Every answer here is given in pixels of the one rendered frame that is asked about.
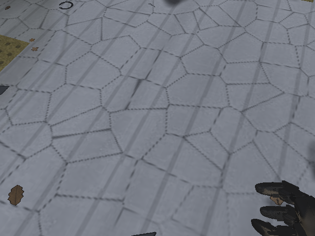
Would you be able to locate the robot right hand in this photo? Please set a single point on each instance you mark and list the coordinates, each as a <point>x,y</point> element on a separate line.
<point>300,218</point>

